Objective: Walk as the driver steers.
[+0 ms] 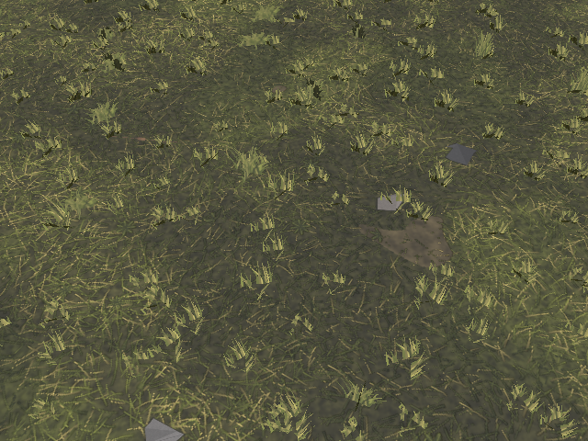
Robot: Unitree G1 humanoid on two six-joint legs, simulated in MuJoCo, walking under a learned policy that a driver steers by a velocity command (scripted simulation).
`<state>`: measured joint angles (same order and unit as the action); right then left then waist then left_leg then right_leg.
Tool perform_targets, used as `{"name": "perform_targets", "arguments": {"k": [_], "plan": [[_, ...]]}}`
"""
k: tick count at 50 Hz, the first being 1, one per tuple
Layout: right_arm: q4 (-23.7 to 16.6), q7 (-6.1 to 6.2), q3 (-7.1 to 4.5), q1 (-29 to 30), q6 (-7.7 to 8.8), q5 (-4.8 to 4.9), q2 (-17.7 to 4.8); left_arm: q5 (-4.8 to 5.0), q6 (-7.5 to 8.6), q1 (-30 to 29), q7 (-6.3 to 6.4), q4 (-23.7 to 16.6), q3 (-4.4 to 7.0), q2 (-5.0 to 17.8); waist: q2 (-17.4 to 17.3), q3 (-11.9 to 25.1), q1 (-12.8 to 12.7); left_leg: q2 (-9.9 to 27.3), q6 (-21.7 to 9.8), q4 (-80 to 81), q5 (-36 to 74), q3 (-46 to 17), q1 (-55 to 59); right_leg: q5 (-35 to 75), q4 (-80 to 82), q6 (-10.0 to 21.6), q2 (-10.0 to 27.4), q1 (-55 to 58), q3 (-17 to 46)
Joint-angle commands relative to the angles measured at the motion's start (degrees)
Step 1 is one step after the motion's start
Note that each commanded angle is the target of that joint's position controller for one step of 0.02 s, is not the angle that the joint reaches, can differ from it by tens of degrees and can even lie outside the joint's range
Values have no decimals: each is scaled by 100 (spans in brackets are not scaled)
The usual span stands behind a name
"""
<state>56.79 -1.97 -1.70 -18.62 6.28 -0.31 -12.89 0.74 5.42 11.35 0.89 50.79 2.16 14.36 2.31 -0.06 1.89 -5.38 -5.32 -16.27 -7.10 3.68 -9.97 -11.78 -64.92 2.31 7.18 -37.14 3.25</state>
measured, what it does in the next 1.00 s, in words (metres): walks ahead, turning left: right foot, then left foot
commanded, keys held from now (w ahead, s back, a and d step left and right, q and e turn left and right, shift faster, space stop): w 0.46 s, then w+q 0.54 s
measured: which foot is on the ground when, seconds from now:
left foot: down 0.00-0.32, up 0.34-0.86, down 0.88-1.00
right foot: up 0.00-0.28, down 0.30-0.90, up 0.92-1.00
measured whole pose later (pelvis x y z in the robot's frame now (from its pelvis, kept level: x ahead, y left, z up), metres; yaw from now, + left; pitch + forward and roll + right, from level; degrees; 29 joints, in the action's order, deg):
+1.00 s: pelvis +0.54 +0.00 -0.02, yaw +15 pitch +2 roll +0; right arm 45.8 -2.1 -4.4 -10.5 3.9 0.9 -15.2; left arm 0.8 7.3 13.8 0.2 50.7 2.4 14.7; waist 0.2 -2.3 0.1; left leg -5.1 -5.8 -30.4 -9.5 1.0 -22.9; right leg -22.7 -71.1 0.9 2.6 -21.7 1.6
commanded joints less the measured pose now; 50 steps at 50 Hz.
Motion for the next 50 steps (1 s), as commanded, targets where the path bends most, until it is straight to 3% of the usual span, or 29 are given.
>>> {"name": "perform_targets", "arguments": {"k": [1, 5, 10, 12, 13, 14, 15, 16, 17, 18, 19, 20, 21, 22, 24, 26, 32, 38, 39, 41, 42, 43, 44, 45, 46, 47, 48, 49, 50], "plan": [[-319, 114, -123, 223, 93, 10, -761, -68, -32, 187, 37, -244, 66, 238, -440, -304, -266, 1626, -986, 1159, 378, -1244, -533, 870, 830, -158, 245, -177, 17], [-225, 195, -150, -225, 21, 98, -918, -22, 28, -716, -28, -476, 33, 163, -455, -308, 59, 1530, -726, 1064, 466, -954, -59, 1730, 2429, -203, -8, -15, -193], [-30, 206, -179, -650, -94, 147, -970, 57, 80, -1436, -199, -756, 10, 232, -544, -468, 281, 1859, -645, 668, 323, -1027, 815, 1293, 3288, -105, -179, -13, -251], [-16, 221, -214, -608, -152, 152, -1039, 58, 133, -1341, -261, -800, 45, 349, -612, -407, 146, 2003, -559, 369, 562, -1104, 1075, 843, 3528, 56, -263, 265, -289], [-35, 225, -227, -509, -183, 152, -1084, 54, 156, -1073, -273, -750, 91, 443, -675, -271, -37, 1994, -494, 70, 1108, -1073, 1098, 674, 3640, 147, -381, 704, -395], [-71, 225, -209, -383, -213, 135, -1053, 41, 170, -456, -262, -573, 197, 617, -659, 74, -382, 1778, -372, -655, 2063, -877, 1019, 606, 3771, 276, -575, 1551, -552], [-154, 222, -131, -323, -221, 66, -857, 26, 184, 652, -221, -259, 359, 971, -465, 797, -820, 1423, -189, -2021, 2279, -571, 416, 741, 3666, 523, -364, 3082, -295], [-322, 192, 44, -740, -131, -2, -328, -93, 160, 1577, -191, -110, 518, 1642, 726, 1753, -865, 666, 211, -4352, 447, -109, -1668, 531, 3772, 1277, 1119, 5394, 1865], [-241, 157, 108, -954, 23, 107, -169, -70, 129, 1775, -226, -23, 459, 1426, 1492, 2250, -807, 172, 295, -5579, -2421, -704, -2990, -168, 4701, 1772, 1695, 6121, 3902], [-320, 134, -55, -508, 124, 242, -830, -37, 145, 1350, -234, -98, 319, 986, 919, 1499, -774, 570, 165, -6095, -2202, -1068, -3531, -369, 4791, 1467, 1498, 5510, 3352], [-459, 138, -89, -49, 156, 287, -946, -31, 134, 809, -228, -235, 238, 741, 549, 937, -625, 887, 91, -5991, -1648, -916, -3534, -6, 4858, 1237, 1276, 4694, 2438], [-489, 172, -102, 170, 127, 222, -868, -50, 127, 367, -257, -304, 176, 575, 127, 538, -440, 1115, 124, -5629, -1188, -792, -3280, 477, 5077, 1123, 1006, 3879, 1802], [-489, 204, -146, 189, 52, 145, -815, -76, 140, 160, -280, -325, 130, 423, 136, 326, -265, 1292, 148, -5243, -888, -801, -2970, 746, 5279, 1012, 766, 3360, 1353], [-463, 207, -143, 78, -34, 130, -675, -103, 143, 128, -302, -275, 112, 360, 223, 244, -142, 1349, 182, -5064, -711, -780, -2674, 884, 5449, 977, 630, 3033, 1093], [-420, 217, -135, -58, -154, 138, -484, -110, 175, 313, -289, -129, 147, 459, 190, 145, -32, 1352, 257, -4869, -480, -711, -2620, 1436, 5625, 1046, 549, 2836, 672], [-523, 228, -161, 236, -211, 147, -494, -146, 188, 501, -219, -10, 200, 611, 94, -7, -76, 1364, 317, -4495, -34, -790, -3014, 1791, 5729, 1041, 577, 2924, 352], [-873, 135, -173, 1242, -192, 148, -409, -145, 156, 728, -52, 151, 199, 678, 97, -278, -346, 1071, 287, -2790, 1395, -806, -3160, 1674, 5943, 737, 494, 3184, -517], [-1368, -73, -103, 2084, -186, 148, -279, -71, -1, 1153, 21, 395, 238, 756, -6, -587, -617, 997, 114, -2021, 934, -413, -3543, 2205, 5545, 629, 866, 4349, -938], [-1454, -117, -107, 2136, -183, 154, -294, -57, -44, 1117, 34, 389, 254, 800, 24, -587, -583, 955, 55, -1970, 660, -295, -3499, 2575, 5362, 589, 918, 4482, -1003], [-1551, -182, -175, 1957, -186, 157, -422, -44, -118, 916, 77, 294, 296, 965, 209, -332, -371, 656, -123, -1933, 65, 106, -2820, 4346, 4715, 463, 916, 4530, -1214], [-1524, -189, -253, 1612, -201, 159, -554, -43, -158, 844, 106, 245, 320, 1052, 355, -50, -161, 427, -231, -1984, -199, 297, -2230, 5342, 4124, 396, 892, 4497, -1304], [-1361, -181, -391, 840, -210, 176, -781, -43, -207, 710, 129, 187, 328, 1102, 349, 372, 272, 175, -393, -1755, -108, 397, -1188, 5805, 3085, 277, 749, 4245, -1434], [-1136, -98, -600, -124, -233, 174, -1201, -38, -193, 672, 142, 82, 304, 1088, 98, 886, 720, 291, -657, -1472, 147, -143, 480, 4904, 1631, 66, 490, 3221, -1471], [-1065, 20, -753, -647, -267, 159, -1849, -210, -52, 1086, 46, -155, 103, 436, -1297, 1525, 455, 1791, -1490, -1371, 76, -2765, 2655, 590, -589, -269, -355, 829, -1361], [-1163, 10, -668, -685, -219, 127, -1760, -86, 230, 1070, -66, -290, 11, 330, -1447, 2337, 345, 2610, -2186, -277, -490, -5310, 3553, -2195, -1755, -287, -1106, -443, -95], [-1152, 23, -571, -592, -196, 74, -1351, 130, 400, 363, -130, -462, 140, 757, -993, 1745, 539, 2336, -1755, -145, -406, -4521, 3208, -1779, -1861, -117, -701, -1018, 354], [-1226, 32, -504, -179, -172, 113, -1092, 162, 459, 61, -127, -577, 133, 772, -625, 1073, 365, 2091, -1482, -125, -26, -3589, 2310, -1216, -1419, -22, -433, -1024, 242], [-1361, 19, -442, 293, -170, 131, -916, 46, 440, 5, -73, -539, 164, 746, -130, 662, 70, 1831, -1291, -37, 459, -2959, 1327, -878, -907, -57, -207, -654, 171], [-1468, 25, -384, 579, -174, 102, -748, -54, 360, 66, -30, -541, 229, 792, -122, 448, -154, 1629, -1190, 112, 841, -2553, 626, -683, -506, -116, -55, -214, 151]]}}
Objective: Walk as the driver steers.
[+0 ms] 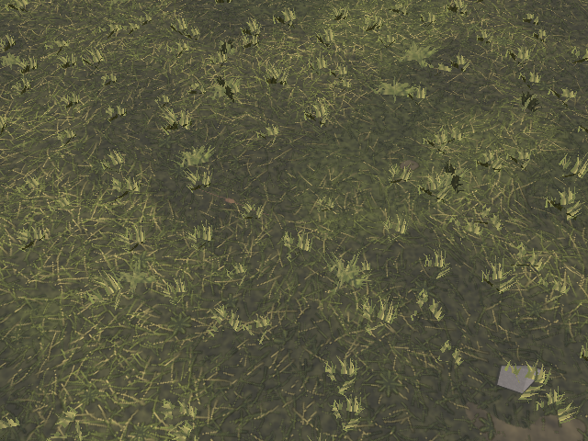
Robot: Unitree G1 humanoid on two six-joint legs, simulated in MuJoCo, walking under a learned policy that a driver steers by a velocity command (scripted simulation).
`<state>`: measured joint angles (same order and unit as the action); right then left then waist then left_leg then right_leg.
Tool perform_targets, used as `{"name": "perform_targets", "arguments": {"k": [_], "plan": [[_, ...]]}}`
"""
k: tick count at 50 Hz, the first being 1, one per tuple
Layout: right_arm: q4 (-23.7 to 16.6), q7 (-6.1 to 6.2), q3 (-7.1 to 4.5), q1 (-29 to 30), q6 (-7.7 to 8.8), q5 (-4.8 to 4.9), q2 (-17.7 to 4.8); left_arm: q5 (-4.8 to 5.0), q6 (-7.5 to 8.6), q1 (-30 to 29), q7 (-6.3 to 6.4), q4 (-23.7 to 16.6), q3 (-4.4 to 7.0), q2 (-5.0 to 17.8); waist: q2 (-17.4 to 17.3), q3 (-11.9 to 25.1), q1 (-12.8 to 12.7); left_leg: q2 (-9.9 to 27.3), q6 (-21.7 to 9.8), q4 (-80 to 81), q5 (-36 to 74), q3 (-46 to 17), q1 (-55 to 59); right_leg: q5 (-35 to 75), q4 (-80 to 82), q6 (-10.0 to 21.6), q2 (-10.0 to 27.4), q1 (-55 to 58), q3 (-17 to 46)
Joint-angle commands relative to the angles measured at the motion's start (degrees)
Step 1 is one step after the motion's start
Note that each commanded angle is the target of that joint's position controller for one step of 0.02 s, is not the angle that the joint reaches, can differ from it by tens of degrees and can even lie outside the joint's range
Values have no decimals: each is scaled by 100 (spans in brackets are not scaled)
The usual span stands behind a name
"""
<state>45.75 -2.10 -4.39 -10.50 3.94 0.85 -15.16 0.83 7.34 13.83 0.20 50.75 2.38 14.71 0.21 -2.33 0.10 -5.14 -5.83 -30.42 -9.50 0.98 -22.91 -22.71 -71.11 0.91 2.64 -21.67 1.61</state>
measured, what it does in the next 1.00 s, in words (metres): walks ahead, turning right: right foot, then left foot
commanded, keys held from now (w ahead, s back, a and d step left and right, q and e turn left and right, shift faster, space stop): w+q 0.06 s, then q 0.02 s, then e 0.90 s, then no key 0.02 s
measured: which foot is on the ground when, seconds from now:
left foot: down 0.00-0.38, up 0.40-0.76, down 0.78-1.00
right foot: up 0.00-0.32, down 0.34-0.78, up 0.80-1.00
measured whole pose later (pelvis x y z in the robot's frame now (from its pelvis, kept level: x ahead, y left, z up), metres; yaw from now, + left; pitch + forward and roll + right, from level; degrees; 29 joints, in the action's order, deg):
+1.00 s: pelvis +0.25 +0.02 +0.01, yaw -19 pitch +2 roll -1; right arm 40.4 2.8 -3.2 -11.1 0.1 -1.1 -13.9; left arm 1.1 -3.5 12.6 1.3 37.4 6.0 19.4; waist 2.8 -0.3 0.9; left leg 2.0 -0.9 -25.5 -12.9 2.2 -14.9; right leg -20.2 -65.4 -5.2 -2.3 -33.7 4.6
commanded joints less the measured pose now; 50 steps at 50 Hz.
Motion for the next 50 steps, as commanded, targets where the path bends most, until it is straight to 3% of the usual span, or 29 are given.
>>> {"name": "perform_targets", "arguments": {"k": [1, 3, 5, 7, 9, 11, 14, 16, 17, 18, 19, 20, 21, 22, 23, 24, 26, 30, 35, 38, 39, 40, 41, 42, 43, 44, 45, 47, 50], "plan": [[-422, 53, -94, -149, 54, -39, -489, -99, 73, -93, 40, -578, 229, 722, -46, 610, -118, 1485, -1133, 1666, 1211, -2152, 1496, 500, 334, -43, 460, -1449, 319], [-443, 108, -133, -222, 73, -22, -645, -159, -54, -69, 61, -666, 225, 567, -166, 516, -196, 1354, -1181, 1796, 1628, -1854, 1023, 704, 818, -224, 439, -1287, 193], [-426, 201, -165, -336, 69, -52, -812, -184, -112, -355, 105, -798, 215, 512, -237, 335, -166, 1222, -1072, 1722, 2820, -1389, 787, 1216, 1545, -386, 301, -1340, 24], [-341, 267, -124, -491, 23, -52, -700, -188, -108, -572, 86, -818, 144, 331, -372, 389, -30, 951, -763, 1518, 3537, -826, 766, 2034, 2548, -371, 161, -1056, -129], [-217, 310, -72, -770, -11, -46, -598, -144, -62, -872, 10, -845, 88, 232, -490, 535, 218, 899, -528, 1439, 3428, -644, 942, 3033, 3323, -267, 9, -730, -228], [-130, 332, -38, -840, -16, -82, -617, -98, -53, -1056, -61, -887, 86, 308, -549, 562, 322, 1081, -449, 1373, 3127, -714, 1207, 3419, 3693, -158, -46, -615, -184], [-68, 328, -27, -620, -13, -152, -662, -121, -48, -1091, -149, -960, 128, 510, -520, 543, 244, 1431, -421, 966, 3231, -869, 1746, 2778, 3919, 92, -71, -703, -48], [-82, 361, -57, -371, -57, -103, -753, -152, -22, -739, -199, -937, 205, 732, -510, 627, -12, 1449, -324, 332, 3691, -864, 2036, 2317, 4209, 289, -226, -470, -138], [-117, 398, -59, -290, -93, -73, -764, -174, -7, -311, -211, -834, 273, 884, -407, 807, -221, 1210, -159, -337, 3861, -712, 2055, 2844, 4577, 423, -314, 56, -196], [-238, 429, -30, -349, -97, -148, -722, -218, -11, 138, -196, -815, 352, 1201, 80, 1309, -316, 768, 100, -1602, 2843, -463, 1579, 4851, 4455, 749, 232, 1082, 532], [-287, 414, 60, -1064, -59, -200, -413, -303, -80, 238, -172, -941, 391, 1503, 1307, 1892, -6, -38, 600, -3681, -504, -193, -233, 6665, 4265, 1864, 1524, 2785, 2245], [-286, 338, 96, -1149, -62, -234, -525, -225, -180, 398, -154, -942, 302, 1109, 1443, 2397, -123, -207, 688, -4385, -2785, -645, -963, 6225, 4710, 2231, 1871, 3194, 3297], [-313, 296, 26, -912, -129, -95, -771, -131, -262, 72, -129, -1094, 272, 948, 862, 2026, -118, 124, 695, -4824, -2507, -900, -1317, 4582, 4826, 1998, 1695, 2734, 3051], [-354, 319, 13, -560, -234, -57, -766, -83, -369, -259, -96, -1228, 251, 848, 301, 1520, -114, 302, 718, -4762, -2166, -789, -1439, 3311, 5014, 1700, 1402, 2016, 2630], [-403, 362, -11, -326, -343, -91, -746, -59, -463, -435, -65, -1298, 220, 811, 3, 1045, -67, 430, 737, -4403, -1929, -720, -1402, 2463, 5281, 1526, 1232, 1194, 2377], [-478, 407, -37, -233, -425, -125, -733, -81, -522, -528, -37, -1348, 222, 837, 77, 820, 36, 540, 726, -3903, -1702, -694, -1129, 1788, 5472, 1375, 997, 602, 2226], [-494, 456, 13, -331, -459, -144, -461, -163, -625, -620, -1, -1428, 276, 923, 547, 715, 138, 405, 782, -2976, -1421, -455, -630, 1469, 5618, 1203, 507, 36, 1823], [-511, 514, 27, -238, -411, -119, -412, -83, -701, -470, 124, -1558, 380, 1042, 748, 1101, 12, 323, 913, -1943, -1056, -545, -348, 1090, 5510, 1174, 459, 284, 1972], [-596, 461, -17, -60, -308, -52, -505, -57, -837, -379, 180, -1673, 430, 1051, 944, 1008, -110, 230, 842, -940, -973, -610, -68, 509, 5459, 1023, 458, 453, 2525], [-478, 376, -90, -478, -211, -17, -581, 23, -935, -416, 214, -1740, 430, 994, 926, 909, 146, 286, 581, 560, -342, -471, 890, 350, 5177, 733, 159, 179, 2530], [-471, 389, -185, -690, -207, -103, -905, 27, -947, -306, 219, -1767, 378, 807, 508, 970, 155, 1077, 304, 953, -377, -1032, 1548, -193, 4590, 455, -140, -386, 2217], [-511, 414, -306, -575, -262, -292, -1436, 52, -905, -371, 190, -1970, 332, 561, -1178, 699, -48, 2318, -444, 1348, 61, -2462, 1725, -881, 3169, 132, -1057, -1581, 928], [-643, 393, -283, -335, -241, -462, -1281, -52, -795, -408, 147, -2023, 443, 931, -1624, 663, -6, 2984, -1008, 1557, 679, -3241, 1236, -1154, 1717, -119, -917, -1819, 694], [-835, 433, -191, 76, -212, -409, -959, -45, -795, -195, 115, -1839, 544, 1185, -1097, 667, -161, 2729, -892, 1412, 909, -2703, 1145, -779, 935, -201, -746, -1671, 818], [-907, 450, -136, 380, -209, -291, -747, -21, -864, 41, 122, -1639, 563, 1147, -759, 601, -285, 2292, -566, 1264, 1010, -2021, 1107, -439, 587, -291, -728, -1623, 707], [-955, 462, -97, 479, -214, -183, -648, -43, -942, 165, 152, -1534, 540, 1028, -654, 565, -266, 2049, -398, 1181, 1053, -1621, 1204, -154, 194, -390, -702, -1694, 628], [-957, 472, -65, 453, -231, -143, -625, -41, -996, 191, 145, -1527, 497, 885, -647, 480, -217, 1966, -407, 1157, 1349, -1342, 1180, -22, -142, -481, -669, -1740, 558], [-933, 497, -63, 256, -293, -177, -657, 26, -1022, -78, 123, -1689, 430, 741, -755, 384, -68, 1796, -475, 1204, 1480, -884, 1304, 249, 18, -610, -561, -1805, 260], [-830, 544, -130, -208, -378, -190, -829, 37, -999, -607, 87, -1976, 334, 588, -955, 482, 283, 1976, -649, 1135, 1717, -837, 1976, 249, 957, -750, -332, -1874, 153]]}}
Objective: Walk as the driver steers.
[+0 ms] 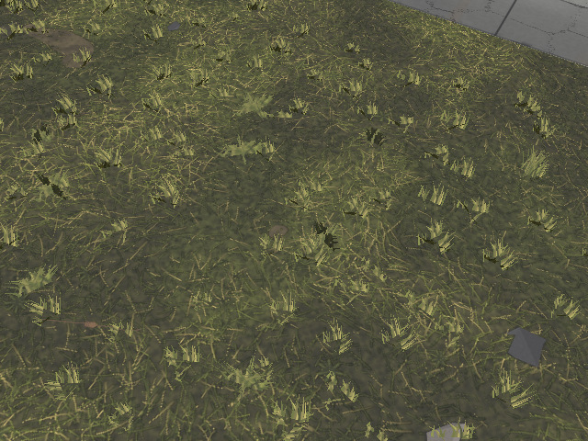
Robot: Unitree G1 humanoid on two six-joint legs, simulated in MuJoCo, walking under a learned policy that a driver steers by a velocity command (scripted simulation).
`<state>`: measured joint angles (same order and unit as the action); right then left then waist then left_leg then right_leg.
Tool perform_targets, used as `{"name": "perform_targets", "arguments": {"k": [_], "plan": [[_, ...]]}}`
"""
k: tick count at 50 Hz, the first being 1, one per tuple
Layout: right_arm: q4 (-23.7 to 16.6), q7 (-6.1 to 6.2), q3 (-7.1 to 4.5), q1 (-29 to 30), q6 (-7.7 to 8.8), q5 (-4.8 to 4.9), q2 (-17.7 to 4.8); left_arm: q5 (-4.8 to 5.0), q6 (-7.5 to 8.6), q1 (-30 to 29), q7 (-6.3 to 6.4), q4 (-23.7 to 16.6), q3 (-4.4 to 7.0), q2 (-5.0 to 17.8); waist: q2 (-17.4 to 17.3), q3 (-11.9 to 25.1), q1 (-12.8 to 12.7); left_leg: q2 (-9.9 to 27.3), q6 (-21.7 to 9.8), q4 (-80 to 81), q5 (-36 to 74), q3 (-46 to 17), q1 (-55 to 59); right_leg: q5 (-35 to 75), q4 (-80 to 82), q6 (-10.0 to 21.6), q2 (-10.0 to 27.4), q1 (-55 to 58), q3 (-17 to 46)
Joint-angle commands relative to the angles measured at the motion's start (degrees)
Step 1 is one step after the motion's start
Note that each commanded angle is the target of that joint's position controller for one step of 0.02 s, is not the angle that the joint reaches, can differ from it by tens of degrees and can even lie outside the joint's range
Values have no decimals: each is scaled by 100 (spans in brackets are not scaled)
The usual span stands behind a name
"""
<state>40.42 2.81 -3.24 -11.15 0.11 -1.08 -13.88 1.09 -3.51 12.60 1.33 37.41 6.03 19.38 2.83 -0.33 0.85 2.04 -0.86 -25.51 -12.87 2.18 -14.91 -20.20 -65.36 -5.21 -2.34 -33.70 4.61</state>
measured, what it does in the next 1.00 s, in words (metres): walks ahead: right foot, then left foot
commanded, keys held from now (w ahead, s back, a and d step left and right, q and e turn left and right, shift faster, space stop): no key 0.18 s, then q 0.28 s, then w+q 0.32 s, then w+e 0.16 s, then e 0.06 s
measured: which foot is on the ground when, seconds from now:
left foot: down 0.00-0.20, up 0.22-0.64, down 0.66-1.00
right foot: up 0.00-0.18, down 0.20-0.64, up 0.66-1.00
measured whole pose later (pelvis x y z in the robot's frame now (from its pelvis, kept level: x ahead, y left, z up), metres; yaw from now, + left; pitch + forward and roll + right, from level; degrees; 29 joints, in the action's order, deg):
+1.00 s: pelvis +0.12 +0.04 +0.00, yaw +12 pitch +2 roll -2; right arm 43.1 1.0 -2.1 -23.2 3.6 -0.2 -14.7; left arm 1.1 4.4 4.7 -3.2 42.3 4.0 16.7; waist 2.9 -1.2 3.0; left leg -2.4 -4.1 -10.8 -17.8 -1.2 5.3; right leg 6.0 -36.0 -0.3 3.3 -38.5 -1.6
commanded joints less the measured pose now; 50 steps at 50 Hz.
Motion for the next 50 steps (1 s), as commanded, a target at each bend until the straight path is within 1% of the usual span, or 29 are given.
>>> {"name": "perform_targets", "arguments": {"k": [1, 3, 6, 8, 9, 10, 11, 12, 13, 14, 16, 18, 20, 23, 25, 27, 30, 31, 32, 33, 34, 35, 36, 37, 38, 39, 43, 47, 50], "plan": [[-277, 45, -271, -180, -11, 16, -1034, -12, 97, -515, -49, -688, -68, 55, -1244, 370, 226, 1312, -1180, 598, 2144, -924, 1211, -126, 714, -131, 221, -432, -187], [-289, -3, -314, -75, -28, 51, -1177, -39, 116, -519, -98, -729, -126, -27, -1333, 461, 208, 1369, -1220, 552, 2280, -794, 1001, -373, 1384, -40, 271, 224, -384], [-240, -95, -329, -40, -24, 151, -1249, -29, 112, -439, -136, -693, -101, 86, -1436, 485, 196, 1450, -1247, 430, 2370, -824, 866, -330, 2316, 145, 171, 913, -638], [-184, -119, -297, 78, -26, 250, -1207, -29, 122, -173, -163, -566, -96, 32, -1375, 467, -10, 1365, -1093, 130, 2358, -759, 748, 464, 3607, 400, 88, 1565, -741], [-104, -123, -251, 8, -17, 300, -1089, -51, 134, -10, -170, -479, -90, 35, -1272, 458, -116, 1235, -862, -62, 2168, -650, 532, 1202, 4499, 572, 24, 2124, -767], [14, -162, -143, -272, 38, 220, -817, -97, 140, 69, -135, -488, -87, 150, -923, 686, -73, 1010, -428, -318, 1444, -518, -55, 2019, 4702, 725, 431, 3136, -200], [-110, -265, 60, -361, 129, -114, -295, -196, 128, 235, -46, -547, -48, 542, 582, 1095, 105, 481, 121, -1378, -763, -24, -1060, 4335, 4291, 1092, 1759, 4185, 1179], [-151, -263, 57, -185, 135, -23, -328, -328, 198, -34, -83, -452, -172, 205, 1134, 986, 46, 337, 353, -1472, -2128, -215, -1154, 4004, 4379, 1924, 2315, 3220, 1322], [-132, -234, -30, 26, 88, 75, -736, -364, 305, -266, -138, -507, -220, 7, 785, 702, -95, 410, 449, -1731, -2005, -353, -971, 3214, 4559, 1982, 2008, 2833, 1101], [-106, -215, -86, 123, 41, 144, -840, -376, 381, -429, -141, -431, -214, 11, 797, 514, -68, 344, 467, -1891, -1777, -361, -1083, 2823, 4603, 1808, 1782, 2744, 860], [44, -134, -195, -44, -106, 122, -1031, -273, 457, -625, -104, -377, -130, 280, 751, 288, -56, 283, 549, -2508, -1599, -476, -1148, 2979, 4635, 1732, 1761, 2486, 636], [111, -118, -250, -292, -174, 198, -1029, -228, 439, -612, -38, -305, -83, 360, 597, 232, -14, 111, 596, -3270, -1616, -478, -1239, 3363, 4605, 1842, 1811, 2373, 401], [81, -85, -265, -303, -220, 243, -928, -186, 389, -605, 19, -250, -69, 304, 495, 177, -54, 87, 626, -3601, -1560, -492, -1558, 3183, 4652, 1917, 1893, 2510, 283], [-80, -93, -204, -113, -266, 212, -699, -171, 331, -715, 77, -187, -62, 208, 422, 179, -112, 195, 640, -3114, -1334, -374, -1598, 2842, 4656, 1910, 1909, 2673, 53], [-226, -168, -141, 46, -252, 209, -605, -140, 308, -549, 82, -115, 7, 338, 438, 317, -276, 253, 513, -2598, -1220, -165, -1434, 1260, 4931, 1904, 1984, 2744, 94], [-331, -260, -143, 93, -208, 225, -679, -72, 341, -466, 46, -42, 64, 506, 545, 237, -298, 219, 277, -2157, -1307, 6, -1214, -32, 5183, 1854, 2069, 2634, 233], [-206, -375, -184, -323, -117, 248, -736, 78, 429, -663, -58, 19, 101, 619, 449, 79, 25, 96, -154, -1100, -937, 269, -375, -726, 5172, 1626, 2025, 2214, 27], [-3, -395, -202, -739, -84, 249, -701, 115, 438, -792, -83, 37, 89, 558, 347, 98, 240, -74, -281, -575, -574, 472, 256, -871, 4874, 1473, 1875, 1890, -249], [271, -374, -267, -1296, -54, 253, -786, 77, 455, -805, -103, 66, 34, 327, 72, 162, 412, -292, -412, -307, -614, 508, 1002, -980, 4214, 1248, 1583, 1435, -620], [432, -315, -400, -1946, -8, 286, -1149, -43, 494, -978, -151, -20, -80, -75, -998, 224, 603, 499, -791, 253, -1068, -846, 1853, -902, 2311, 799, 1100, 436, -1318], [193, -332, -545, -2073, 133, 229, -1994, -99, 623, -1437, -170, -514, -144, -240, -2239, 28, 609, 1865, -1889, 1187, -1941, -4139, 2339, -1648, 524, 439, 22, -1650, -1086], [19, -373, -434, -1761, 290, 107, -1611, 73, 784, -1628, -222, -520, -76, 124, -1478, -44, 645, 2132, -2158, 1701, -2488, -4605, 2132, -1533, -147, 563, 278, -2089, -134], [-71, -358, -323, -1377, 384, 100, -1305, 177, 881, -1481, -293, -450, -18, 355, -1296, -337, 376, 1955, -1898, 1710, -2401, -4079, 1930, -837, -103, 709, 519, -2142, -7], [-149, -340, -258, -1140, 416, 159, -1111, 78, 926, -1260, -297, -278, 18, 437, -931, -429, 206, 1672, -1626, 1581, -1927, -3454, 1784, -225, 63, 729, 661, -1995, -63], [-183, -311, -214, -990, 397, 211, -1036, -75, 955, -1206, -274, -189, 35, 465, -794, -445, 141, 1437, -1437, 1569, -1262, -2971, 1668, 264, 434, 674, 719, -1810, -91], [-216, -269, -183, -975, 379, 195, -1000, -148, 965, -1163, -273, -133, 48, 439, -818, -380, 93, 1212, -1301, 1612, -740, -2570, 1544, 673, 693, 600, 714, -1475, -127], [-137, -168, -160, -1230, 392, 121, -978, -81, 891, -1138, -321, 49, -68, 118, -812, -227, 163, 860, -1005, 1628, 1349, -1324, 1652, 1903, 1578, 378, 609, -1156, -467], [6, -153, -152, -1414, 411, 93, -1038, 30, 883, -1682, -426, -71, -200, -54, -914, -504, 426, 740, -832, 1892, 1340, -701, 1295, 2713, 2703, 428, 539, -660, -716], [135, -135, -145, -1419, 386, 74, -1072, 6, 941, -1955, -547, -171, -261, -122, -802, -744, 488, 800, -748, 1723, 2347, -388, 1282, 2896, 3349, 582, 377, -302, -883]]}}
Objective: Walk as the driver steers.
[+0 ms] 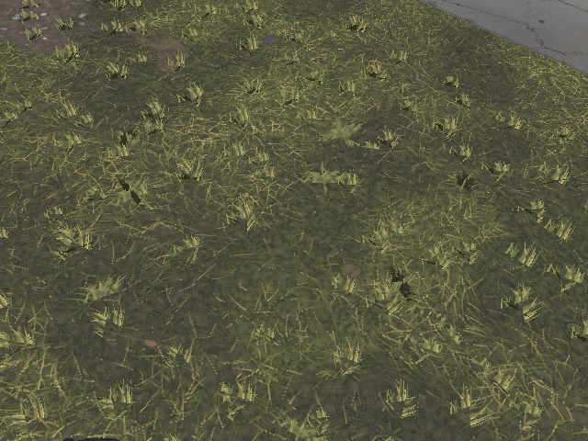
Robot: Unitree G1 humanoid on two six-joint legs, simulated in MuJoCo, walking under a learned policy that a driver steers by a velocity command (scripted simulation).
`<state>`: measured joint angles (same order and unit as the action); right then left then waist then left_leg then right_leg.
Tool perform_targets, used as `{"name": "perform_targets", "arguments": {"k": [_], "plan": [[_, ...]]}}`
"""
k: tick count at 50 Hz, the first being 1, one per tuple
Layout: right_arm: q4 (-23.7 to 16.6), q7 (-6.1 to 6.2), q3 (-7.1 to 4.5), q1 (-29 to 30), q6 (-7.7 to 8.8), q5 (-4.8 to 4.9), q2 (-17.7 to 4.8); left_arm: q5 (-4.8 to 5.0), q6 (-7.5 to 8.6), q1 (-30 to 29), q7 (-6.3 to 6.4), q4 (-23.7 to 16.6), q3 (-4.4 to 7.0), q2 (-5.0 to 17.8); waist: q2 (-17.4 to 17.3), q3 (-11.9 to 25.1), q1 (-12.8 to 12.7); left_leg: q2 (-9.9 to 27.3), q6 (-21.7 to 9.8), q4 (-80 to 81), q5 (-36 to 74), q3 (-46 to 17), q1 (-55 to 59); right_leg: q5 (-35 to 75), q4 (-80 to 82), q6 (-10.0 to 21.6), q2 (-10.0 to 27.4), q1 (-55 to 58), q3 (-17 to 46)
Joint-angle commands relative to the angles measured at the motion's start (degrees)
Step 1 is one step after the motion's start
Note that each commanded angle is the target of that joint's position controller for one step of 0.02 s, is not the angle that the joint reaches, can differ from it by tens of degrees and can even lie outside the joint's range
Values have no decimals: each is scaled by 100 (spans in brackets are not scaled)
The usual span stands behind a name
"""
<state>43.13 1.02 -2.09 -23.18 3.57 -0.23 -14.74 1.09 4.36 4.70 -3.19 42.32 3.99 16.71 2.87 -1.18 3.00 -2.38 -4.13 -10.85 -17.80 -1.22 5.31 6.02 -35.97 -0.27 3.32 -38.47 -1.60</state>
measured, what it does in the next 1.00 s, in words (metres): walks ahead, turning right: right foot, then left foot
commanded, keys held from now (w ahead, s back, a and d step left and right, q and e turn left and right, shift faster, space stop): e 0.80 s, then no key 0.02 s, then q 0.18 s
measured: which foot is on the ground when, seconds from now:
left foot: down 0.00-0.12, up 0.14-0.54, down 0.56-0.96, up 0.98-1.00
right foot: up 0.00-0.10, down 0.12-0.56, up 0.58-0.94, down 0.96-1.00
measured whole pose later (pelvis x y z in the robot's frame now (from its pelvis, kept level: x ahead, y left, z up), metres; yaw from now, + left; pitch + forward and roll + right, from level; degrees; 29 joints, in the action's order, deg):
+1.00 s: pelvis +0.22 +0.01 -0.01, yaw -28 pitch +1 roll +0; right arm 39.6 0.4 -2.8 -12.6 0.1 -0.5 -15.6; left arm -0.8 -3.2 8.1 0.1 38.1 2.6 13.7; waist -1.5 -1.4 2.7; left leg 4.5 2.0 -34.4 -20.8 2.8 -19.3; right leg -16.5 -29.5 0.6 -0.4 -14.4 0.0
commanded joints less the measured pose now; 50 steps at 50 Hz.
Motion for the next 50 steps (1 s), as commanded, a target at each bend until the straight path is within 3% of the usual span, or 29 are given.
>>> {"name": "perform_targets", "arguments": {"k": [1, 4, 6, 7, 8, 9, 10, 11, 13, 15, 17, 20, 23, 25, 27, 28, 29, 30, 31, 33, 34, 36, 40, 43, 45, 47, 48, 49, 50], "plan": [[-99, 54, -266, -209, 19, -8, -1013, -6, 172, -1149, -134, -675, -57, 162, -811, -603, 249, 1287, -385, 80, 3324, 38, -584, 201, 526, 163, -261, 266, -294], [-167, 152, -309, 52, -43, 4, -1158, -57, 195, -454, -180, -533, 74, 510, -1078, 66, -153, 1335, -166, -1039, 5760, 195, 11, -349, 586, 466, -702, 977, -399], [-324, 198, -317, 389, -111, -17, -1239, -56, 179, 916, -76, -232, 257, 900, -963, 837, -887, 1033, 161, -3115, 6209, 443, -394, 189, 1055, 728, -876, 2662, -323], [-532, 177, -206, 332, -57, -169, -935, -124, 136, 1583, 36, -215, 296, 1242, -96, 1609, -1008, 646, 425, -5075, 3487, 499, -1847, 1862, 696, 1171, 275, 4507, 1081], [-554, 60, -9, -785, 2, -168, -266, -259, 165, 1358, 17, -313, 255, 1503, 1199, 2668, -229, -397, 872, -7322, -2363, -242, -4070, 3272, 389, 2626, 2057, 6566, 3923], [-433, -37, -121, -383, 64, -29, -1001, -143, 47, 1322, 81, -419, 270, 1140, 308, 3091, -751, -133, 776, -7656, -1762, -902, -4050, 1875, 984, 2485, 1716, 6145, 3850], [-683, -65, -174, 300, 71, 139, -1146, -60, -30, 858, 131, -544, 210, 973, 165, 2053, -709, 125, 691, -7392, -1374, -773, -4377, 883, 1278, 2194, 1418, 5229, 3123], [-764, -17, -166, 628, 56, 73, -1125, 12, -116, 520, 181, -595, 157, 815, -479, 1282, -541, 334, 670, -6970, -988, -567, -4383, 188, 1607, 1924, 1126, 4099, 2686], [-874, 56, -195, 660, -117, -19, -1087, -88, -194, 242, 240, -695, 133, 810, -343, 560, -182, 513, 699, -6319, -681, -517, -3776, -267, 2057, 1822, 786, 2383, 2299], [-829, 122, -123, 375, -201, -66, -785, -133, -197, 109, 249, -672, 159, 829, 7, 454, 13, 512, 793, -5473, -662, -329, -3351, 242, 2086, 1766, 499, 1633, 1845], [-838, 203, -77, 422, -207, -128, -654, -134, -210, 196, 285, -637, 209, 934, 79, 708, -36, 407, 918, -4867, -482, -235, -3247, 1076, 1872, 1744, 421, 1615, 1690], [-892, 222, -82, 652, -250, -88, -673, -34, -378, 167, 377, -655, 255, 1016, 149, 1035, -142, 345, 989, -4220, 183, -310, -3098, -63, 1710, 1491, 275, 1670, 1771], [-1050, 170, -101, 1039, -251, -26, -680, -9, -534, 181, 434, -682, 249, 988, 408, 892, -301, 226, 962, -3528, 324, -345, -3008, -1589, 1671, 1296, 168, 1660, 2138], [-1106, 116, -136, 1109, -177, 7, -712, -18, -589, 236, 432, -697, 246, 967, 571, 850, -355, 137, 885, -2938, 181, -341, -2870, -1590, 1445, 1219, 202, 1889, 2442], [-1041, 73, -202, 825, -81, 18, -718, 30, -637, 184, 440, -728, 201, 845, 619, 856, -133, 108, 712, -1589, 726, -265, -2188, -1322, 972, 950, 52, 1978, 2583], [-1045, 94, -294, 690, -61, -45, -1008, 22, -645, 377, 445, -729, 131, 609, 294, 910, -166, 780, 465, -1112, 923, -739, -1618, -1950, 411, 638, -226, 1673, 2374], [-1184, 133, -428, 985, -139, -217, -1574, -30, -605, 713, 422, -803, 56, 265, -1375, 801, -556, 2180, -274, -947, 2111, -2161, -1151, -3612, -879, 228, -1101, 631, 1311], [-1149, 102, -430, 880, -158, -356, -1431, -69, -506, 591, 404, -897, 170, 686, -2066, 826, -392, 2769, -1022, -716, 2573, -3146, -1352, -4302, -2206, -12, -1036, 71, 895], [-1247, 114, -340, 997, -152, -321, -1116, -32, -507, 636, 403, -777, 299, 1037, -1482, 771, -365, 2576, -1062, -811, 2469, -2730, -1436, -3974, -2998, -130, -806, 72, 1039], [-1293, 139, -264, 1380, -182, -131, -817, 6, -677, 778, 464, -566, 335, 950, -973, 560, -462, 1894, -627, -996, 2346, -1552, -1543, -3314, -3606, -371, -669, 48, 842], [-1285, 160, -247, 1455, -201, -85, -788, 12, -744, 789, 464, -575, 306, 811, -989, 480, -449, 1768, -588, -994, 2484, -1228, -1593, -3094, -3754, -465, -629, 45, 767], [-1238, 190, -260, 1392, -255, -126, -789, 54, -784, 589, 451, -712, 232, 567, -1137, 401, -339, 1545, -587, -914, 2492, -702, -1546, -2796, -3364, -575, -574, 118, 458], [-1100, 228, -389, 1133, -346, -103, -994, 27, -761, 159, 368, -1004, 138, 376, -1367, 643, -64, 1849, -793, -994, 2669, -513, -997, -2949, -2186, -608, -304, 403, 284], [-995, 148, -422, 1155, -359, -28, -1098, -28, -752, 199, 312, -1022, 76, 279, -1439, 765, -56, 1882, -895, -1060, 2870, -487, -1293, -3204, -1203, -425, -370, 1333, 92], [-907, 74, -370, 1236, -353, 68, -1008, -55, -750, 427, 296, -895, 68, 247, -1434, 755, -170, 1835, -880, -1194, 2803, -557, -1378, -2873, -216, -241, -444, 1867, 14], [-746, 1, -220, 1219, -317, 182, -660, -109, -717, 866, 275, -624, 33, 113, -1208, 666, -442, 1528, -452, -1440, 2264, -383, -1985, -1325, 1783, 48, -482, 3161, -18], [-667, -71, -123, 927, -249, 65, -425, -162, -702, 1037, 318, -602, 59, 375, -711, 929, -314, 1217, 55, -1758, 1278, -182, -2565, -472, 1723, 196, 130, 4168, 718], [-720, -186, -11, 739, -179, -217, -147, -239, -723, 967, 408, -703, 113, 836, 784, 1043, -43, 740, 552, -2550, -1090, 199, -3326, 1537, 1262, 670, 1374, 4577, 1728], [-825, -121, -105, 1086, -216, -85, -479, -361, -657, 684, 369, -645, 80, 654, 1047, 905, -291, 728, 727, -2846, -1636, -23, -3017, 328, 1551, 1446, 1683, 3198, 1765]]}}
